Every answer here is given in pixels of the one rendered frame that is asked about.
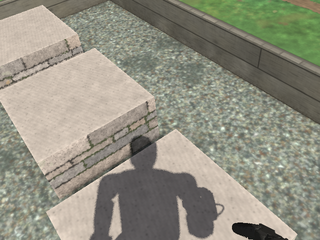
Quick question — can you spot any robot right hand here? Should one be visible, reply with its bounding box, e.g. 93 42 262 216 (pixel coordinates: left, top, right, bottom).
232 222 288 240

